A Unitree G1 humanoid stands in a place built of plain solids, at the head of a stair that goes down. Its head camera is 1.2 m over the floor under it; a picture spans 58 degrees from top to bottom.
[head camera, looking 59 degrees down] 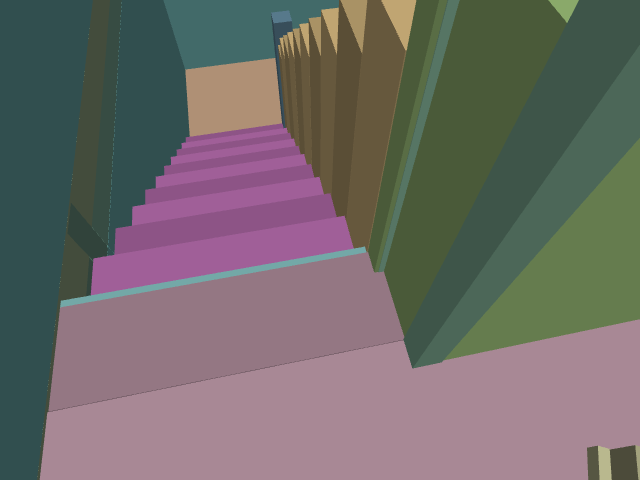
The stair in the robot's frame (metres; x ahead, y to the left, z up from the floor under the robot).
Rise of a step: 0.18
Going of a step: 0.25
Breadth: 0.94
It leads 12 degrees to the left of straight ahead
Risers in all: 11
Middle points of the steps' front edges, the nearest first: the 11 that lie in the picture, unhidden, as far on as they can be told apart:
0.61 0.32 0.00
0.85 0.36 -0.18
1.09 0.41 -0.36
1.33 0.46 -0.54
1.58 0.51 -0.72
1.82 0.56 -0.90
2.06 0.61 -1.08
2.30 0.66 -1.26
2.55 0.71 -1.45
2.79 0.76 -1.63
3.03 0.81 -1.81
